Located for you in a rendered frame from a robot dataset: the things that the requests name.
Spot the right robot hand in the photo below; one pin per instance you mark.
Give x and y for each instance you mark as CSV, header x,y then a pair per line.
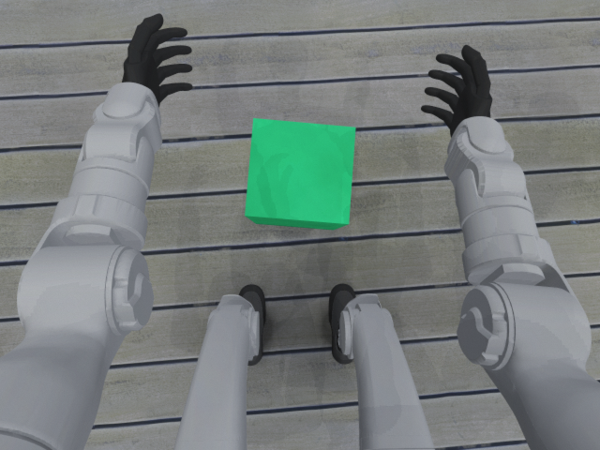
x,y
473,97

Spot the right robot forearm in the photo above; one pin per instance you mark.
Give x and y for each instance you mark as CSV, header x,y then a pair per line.
x,y
495,212

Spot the left robot upper arm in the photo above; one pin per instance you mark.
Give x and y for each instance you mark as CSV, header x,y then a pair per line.
x,y
77,305

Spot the carton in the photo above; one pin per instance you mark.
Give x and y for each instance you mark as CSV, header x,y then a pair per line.
x,y
300,174

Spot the right robot upper arm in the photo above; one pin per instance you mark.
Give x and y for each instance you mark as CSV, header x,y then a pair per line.
x,y
533,342

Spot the left robot hand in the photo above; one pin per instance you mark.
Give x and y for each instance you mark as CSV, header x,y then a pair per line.
x,y
143,58

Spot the left robot shin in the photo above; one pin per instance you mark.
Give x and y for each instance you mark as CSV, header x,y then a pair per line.
x,y
230,299

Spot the right robot foot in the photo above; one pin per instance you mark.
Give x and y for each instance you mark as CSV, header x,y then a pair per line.
x,y
340,296

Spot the left robot forearm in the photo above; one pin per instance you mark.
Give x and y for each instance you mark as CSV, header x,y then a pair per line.
x,y
112,178

